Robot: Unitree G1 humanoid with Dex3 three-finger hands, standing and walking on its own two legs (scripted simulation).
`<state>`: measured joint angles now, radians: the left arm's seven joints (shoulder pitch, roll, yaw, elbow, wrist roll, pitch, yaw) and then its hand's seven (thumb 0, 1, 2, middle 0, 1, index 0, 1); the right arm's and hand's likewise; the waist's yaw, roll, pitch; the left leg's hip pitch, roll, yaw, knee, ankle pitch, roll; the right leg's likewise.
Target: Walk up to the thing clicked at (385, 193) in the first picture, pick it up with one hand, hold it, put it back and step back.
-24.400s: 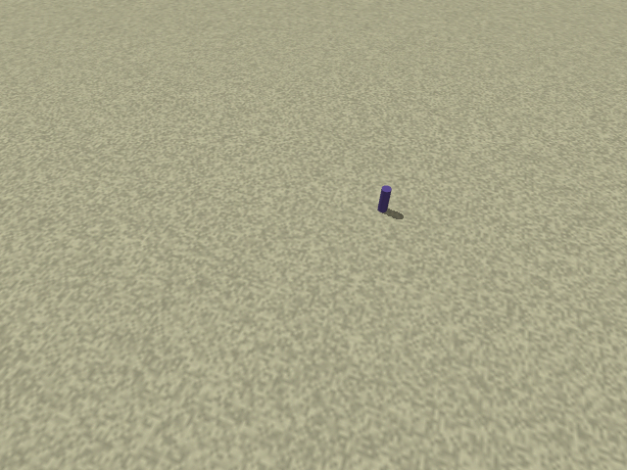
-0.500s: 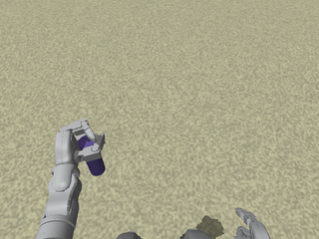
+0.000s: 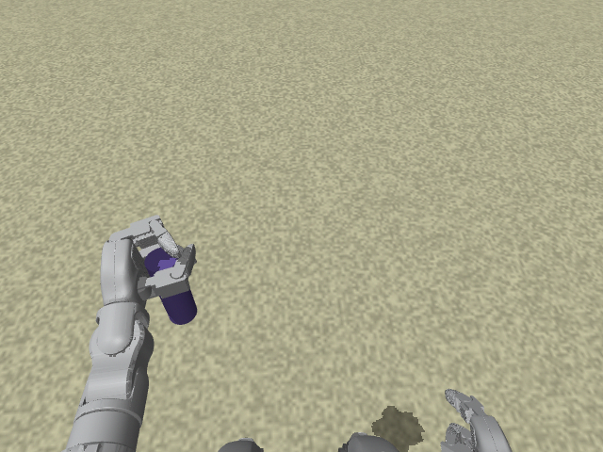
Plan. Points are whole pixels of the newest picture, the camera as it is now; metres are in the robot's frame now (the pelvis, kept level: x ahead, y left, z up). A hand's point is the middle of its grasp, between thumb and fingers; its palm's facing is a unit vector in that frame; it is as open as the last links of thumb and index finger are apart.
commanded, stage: hold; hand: left
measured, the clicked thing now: (173, 288) +0.33 +0.18 +0.00
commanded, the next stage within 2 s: crouch in 1.12 s
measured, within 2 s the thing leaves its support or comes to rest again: neither
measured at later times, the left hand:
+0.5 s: hand (174, 262) +0.34 +0.17 +0.06, palm faces +0.14 -0.99 -0.03, open 4.2 cm
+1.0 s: hand (176, 269) +0.33 +0.16 +0.06, palm faces +0.14 -0.99 -0.02, open 4.2 cm
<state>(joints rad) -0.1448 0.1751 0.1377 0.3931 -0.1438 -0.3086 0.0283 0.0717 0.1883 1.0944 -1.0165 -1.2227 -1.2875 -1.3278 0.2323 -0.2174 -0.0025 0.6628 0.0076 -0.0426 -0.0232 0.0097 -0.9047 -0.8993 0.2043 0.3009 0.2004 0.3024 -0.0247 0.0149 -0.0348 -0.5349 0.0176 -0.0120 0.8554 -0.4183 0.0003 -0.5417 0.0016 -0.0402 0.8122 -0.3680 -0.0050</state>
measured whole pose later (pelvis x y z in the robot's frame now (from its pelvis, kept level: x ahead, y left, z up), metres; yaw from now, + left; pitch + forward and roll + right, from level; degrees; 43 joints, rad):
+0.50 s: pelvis +0.00 +0.00 +0.00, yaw +0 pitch +6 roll -1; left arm -0.13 0.18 0.14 0.42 -0.15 -0.34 0.01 0.07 0.19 1.09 -1.02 -1.22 -1.27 -1.31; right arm 0.25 -0.22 -0.01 0.67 0.01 -0.04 -0.01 0.01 -0.90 -0.90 0.20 0.30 0.20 0.30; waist -0.03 0.02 -0.04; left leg -0.55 0.02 -0.01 0.87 -0.43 0.00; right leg -0.55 0.00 -0.04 0.82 -0.38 -0.01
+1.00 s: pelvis +0.00 +0.00 +0.00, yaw +0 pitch +5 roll -1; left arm -0.12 0.18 0.13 0.40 -0.16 -0.33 0.01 0.07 0.20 1.08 -1.02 -1.21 -1.28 -1.32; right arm 0.24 -0.23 -0.01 0.66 0.01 -0.04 -0.02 0.01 -0.90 -0.90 0.20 0.30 0.20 0.30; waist -0.03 0.02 -0.04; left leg -0.54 0.02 -0.02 0.86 -0.42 0.00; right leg -0.55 0.00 -0.04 0.82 -0.37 -0.01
